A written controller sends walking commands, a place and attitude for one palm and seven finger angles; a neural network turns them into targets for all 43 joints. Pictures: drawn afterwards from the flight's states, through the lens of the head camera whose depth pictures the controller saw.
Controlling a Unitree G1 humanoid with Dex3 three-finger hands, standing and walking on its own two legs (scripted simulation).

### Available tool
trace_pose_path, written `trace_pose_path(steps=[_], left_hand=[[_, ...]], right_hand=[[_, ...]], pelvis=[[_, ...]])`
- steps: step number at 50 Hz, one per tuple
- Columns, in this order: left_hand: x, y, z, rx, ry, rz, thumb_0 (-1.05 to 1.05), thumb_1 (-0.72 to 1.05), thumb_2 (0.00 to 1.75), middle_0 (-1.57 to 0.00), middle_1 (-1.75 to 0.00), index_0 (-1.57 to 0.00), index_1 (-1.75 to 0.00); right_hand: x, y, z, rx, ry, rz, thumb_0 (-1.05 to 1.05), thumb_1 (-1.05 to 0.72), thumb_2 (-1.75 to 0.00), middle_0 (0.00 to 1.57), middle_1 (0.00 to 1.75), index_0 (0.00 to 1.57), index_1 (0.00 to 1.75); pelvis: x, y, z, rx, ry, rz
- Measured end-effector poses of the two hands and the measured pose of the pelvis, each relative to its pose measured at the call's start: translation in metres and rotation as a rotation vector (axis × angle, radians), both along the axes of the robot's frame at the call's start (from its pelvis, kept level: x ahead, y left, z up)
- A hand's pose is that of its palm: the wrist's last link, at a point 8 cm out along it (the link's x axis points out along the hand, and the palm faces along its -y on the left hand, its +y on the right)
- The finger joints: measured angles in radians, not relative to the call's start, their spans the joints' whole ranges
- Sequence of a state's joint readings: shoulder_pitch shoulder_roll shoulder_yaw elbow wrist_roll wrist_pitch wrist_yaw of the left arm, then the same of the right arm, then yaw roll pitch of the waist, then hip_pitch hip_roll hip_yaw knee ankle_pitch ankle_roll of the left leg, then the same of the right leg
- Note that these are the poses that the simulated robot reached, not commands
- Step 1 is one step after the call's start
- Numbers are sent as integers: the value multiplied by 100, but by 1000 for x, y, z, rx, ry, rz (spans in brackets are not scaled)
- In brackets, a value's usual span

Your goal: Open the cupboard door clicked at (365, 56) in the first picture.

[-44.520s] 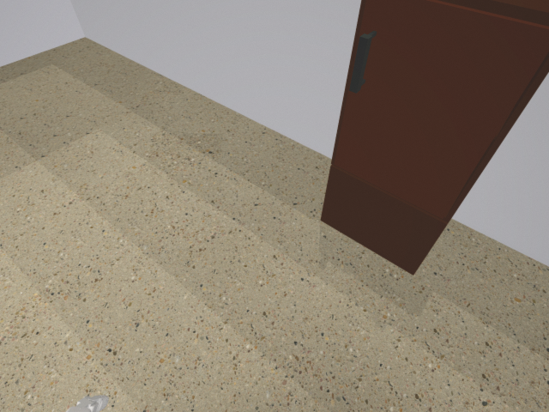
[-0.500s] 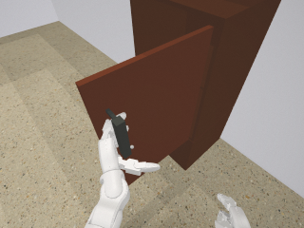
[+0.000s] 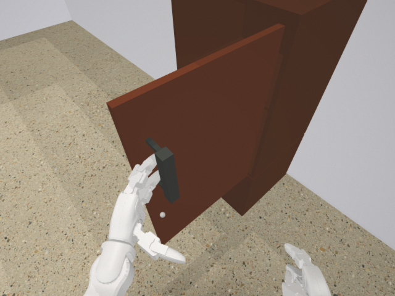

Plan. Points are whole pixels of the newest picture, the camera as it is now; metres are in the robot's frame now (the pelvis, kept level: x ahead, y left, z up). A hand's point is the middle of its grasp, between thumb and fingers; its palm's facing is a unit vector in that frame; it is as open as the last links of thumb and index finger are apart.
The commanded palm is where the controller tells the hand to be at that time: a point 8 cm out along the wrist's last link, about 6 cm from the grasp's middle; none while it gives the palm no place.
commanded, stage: slide the hand sideways off the handle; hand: left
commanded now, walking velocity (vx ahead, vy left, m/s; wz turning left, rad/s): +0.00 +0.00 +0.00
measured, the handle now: (162, 171) +0.34 +0.10 +0.08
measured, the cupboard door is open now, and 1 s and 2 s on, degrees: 89 88 88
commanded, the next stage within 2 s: draw the hand back to the body in 0.70 s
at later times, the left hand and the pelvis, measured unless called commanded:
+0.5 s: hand (139, 226) +0.23 +0.12 +0.07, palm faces -0.07 -1.00 -0.05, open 16.0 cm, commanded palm +0.20 +0.20 +0.08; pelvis +0.01 -0.02 +0.00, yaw +0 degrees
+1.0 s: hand (100, 231) +0.21 +0.18 +0.09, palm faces -0.03 -1.00 -0.05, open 16.3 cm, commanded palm +0.18 +0.23 +0.10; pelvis +0.01 +0.00 -0.01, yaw +1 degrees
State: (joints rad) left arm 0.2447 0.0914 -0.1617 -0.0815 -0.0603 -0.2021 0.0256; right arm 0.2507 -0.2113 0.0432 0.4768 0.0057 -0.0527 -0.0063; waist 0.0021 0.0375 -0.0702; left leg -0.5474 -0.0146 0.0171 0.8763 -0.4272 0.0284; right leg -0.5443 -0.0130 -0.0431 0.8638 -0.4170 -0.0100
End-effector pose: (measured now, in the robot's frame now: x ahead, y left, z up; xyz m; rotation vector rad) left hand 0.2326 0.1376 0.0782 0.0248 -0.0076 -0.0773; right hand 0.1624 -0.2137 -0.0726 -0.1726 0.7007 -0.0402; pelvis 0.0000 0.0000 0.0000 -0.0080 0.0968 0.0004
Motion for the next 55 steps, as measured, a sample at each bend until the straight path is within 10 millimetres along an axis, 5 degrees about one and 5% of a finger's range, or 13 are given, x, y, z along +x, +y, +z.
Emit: trace_pose_path(steps=[24,34,44,55], left_hand=[[-21,35,-1,29,43,4,-1,-50,30,-22,-34,-21,-33],[-39,77,-2,42,54,99,-1,-50,30,-18,-32,-19,-32],[-44,85,-5,9,40,33,-1,-50,30,-15,-31,-15,-30],[-45,102,23,33,11,47,-1,-50,30,-15,-30,-15,-30]], right_hand=[[16,-29,-2,-30,-32,-27,1,-91,-90,20,30,20,30],[21,-38,-4,-54,-35,-33,1,-91,-90,20,30,20,30],[28,-24,-1,-71,-81,-9,1,-91,-90,20,30,20,30],[27,8,13,-19,-129,-5,1,-91,-90,20,30,20,30]], pelvis=[[14,-20,-4,0,33,6],[17,-22,-7,-8,49,19],[11,-11,-11,-28,51,28],[12,5,-3,-35,11,22]])
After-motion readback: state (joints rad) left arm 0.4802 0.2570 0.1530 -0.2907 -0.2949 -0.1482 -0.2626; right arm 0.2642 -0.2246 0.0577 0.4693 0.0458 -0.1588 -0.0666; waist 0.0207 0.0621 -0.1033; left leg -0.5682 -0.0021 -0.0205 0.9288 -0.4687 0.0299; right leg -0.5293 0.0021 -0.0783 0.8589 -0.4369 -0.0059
